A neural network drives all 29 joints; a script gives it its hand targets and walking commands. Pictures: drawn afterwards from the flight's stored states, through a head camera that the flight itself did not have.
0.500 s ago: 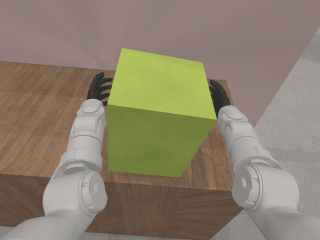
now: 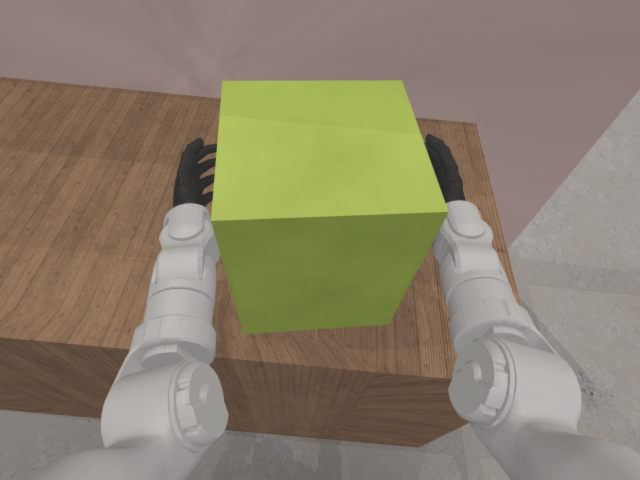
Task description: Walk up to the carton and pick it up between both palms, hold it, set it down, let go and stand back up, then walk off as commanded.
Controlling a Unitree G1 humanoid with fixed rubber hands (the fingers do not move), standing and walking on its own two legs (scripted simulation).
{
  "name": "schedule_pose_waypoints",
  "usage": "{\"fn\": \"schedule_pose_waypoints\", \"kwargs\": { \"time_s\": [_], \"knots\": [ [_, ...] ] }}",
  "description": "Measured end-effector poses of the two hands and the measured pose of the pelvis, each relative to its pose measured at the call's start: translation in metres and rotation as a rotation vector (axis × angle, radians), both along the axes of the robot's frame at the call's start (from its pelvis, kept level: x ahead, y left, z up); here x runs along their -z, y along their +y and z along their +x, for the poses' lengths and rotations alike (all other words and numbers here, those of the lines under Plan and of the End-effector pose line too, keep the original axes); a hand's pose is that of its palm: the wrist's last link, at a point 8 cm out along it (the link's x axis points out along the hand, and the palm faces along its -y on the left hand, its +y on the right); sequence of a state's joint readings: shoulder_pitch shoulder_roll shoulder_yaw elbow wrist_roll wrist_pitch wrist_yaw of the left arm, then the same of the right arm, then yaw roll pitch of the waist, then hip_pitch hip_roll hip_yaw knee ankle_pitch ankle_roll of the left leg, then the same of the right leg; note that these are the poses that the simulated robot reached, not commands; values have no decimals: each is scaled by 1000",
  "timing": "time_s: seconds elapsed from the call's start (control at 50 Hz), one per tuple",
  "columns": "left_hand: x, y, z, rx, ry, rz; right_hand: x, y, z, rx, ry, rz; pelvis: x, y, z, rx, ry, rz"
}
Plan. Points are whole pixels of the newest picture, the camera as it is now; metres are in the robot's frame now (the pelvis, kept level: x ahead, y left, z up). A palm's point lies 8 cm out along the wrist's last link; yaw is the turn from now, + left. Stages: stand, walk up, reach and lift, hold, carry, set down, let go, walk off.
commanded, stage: set down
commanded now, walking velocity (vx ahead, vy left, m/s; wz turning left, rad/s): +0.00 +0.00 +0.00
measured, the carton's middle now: (316, 217) +0.44 +0.03 +0.03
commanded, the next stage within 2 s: none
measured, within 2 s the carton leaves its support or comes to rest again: rests again in 0.24 s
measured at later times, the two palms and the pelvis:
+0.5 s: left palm (193, 215) +0.40 +0.18 +0.08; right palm (452, 204) +0.42 -0.14 +0.11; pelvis -0.01 +0.00 +0.00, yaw +0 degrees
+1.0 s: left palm (197, 213) +0.41 +0.18 +0.08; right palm (450, 201) +0.44 -0.14 +0.10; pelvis +0.00 +0.00 +0.00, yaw +0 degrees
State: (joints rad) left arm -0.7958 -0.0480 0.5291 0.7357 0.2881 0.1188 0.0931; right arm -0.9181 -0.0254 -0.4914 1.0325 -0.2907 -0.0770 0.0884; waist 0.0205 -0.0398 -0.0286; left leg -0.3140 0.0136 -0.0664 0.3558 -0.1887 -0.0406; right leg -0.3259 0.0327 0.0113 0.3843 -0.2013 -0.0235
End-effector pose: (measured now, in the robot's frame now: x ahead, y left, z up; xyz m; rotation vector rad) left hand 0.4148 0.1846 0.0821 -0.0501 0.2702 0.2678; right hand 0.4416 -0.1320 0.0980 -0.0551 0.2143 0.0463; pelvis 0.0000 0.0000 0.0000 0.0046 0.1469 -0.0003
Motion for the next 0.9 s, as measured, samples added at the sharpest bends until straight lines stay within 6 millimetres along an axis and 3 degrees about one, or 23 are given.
{"fn": "schedule_pose_waypoints", "kwargs": {
  "time_s": [0.14, 0.24, 0.54, 0.9],
  "knots": [
    [-10, -4, -3, -18, -69, 3, -16, -2, 1, 0, -73, -15, 1, -2, 8, 0, 44, 3],
    [-1, -4, -9, -6, -45, 1, -9, -3, -6, 5, -50, -11, 1, -2, 1, 0, 36, 1],
    [-2, -6, -20, -1, -46, -1, -9, -5, -19, 7, -48, -22, 1, -2, -12, 1, 17, 1],
    [5, -7, -10, 1, -35, -10, -3, -6, -7, -6, -16, -57, 1, -2, -2, 0, 31, 1]
  ]
}}
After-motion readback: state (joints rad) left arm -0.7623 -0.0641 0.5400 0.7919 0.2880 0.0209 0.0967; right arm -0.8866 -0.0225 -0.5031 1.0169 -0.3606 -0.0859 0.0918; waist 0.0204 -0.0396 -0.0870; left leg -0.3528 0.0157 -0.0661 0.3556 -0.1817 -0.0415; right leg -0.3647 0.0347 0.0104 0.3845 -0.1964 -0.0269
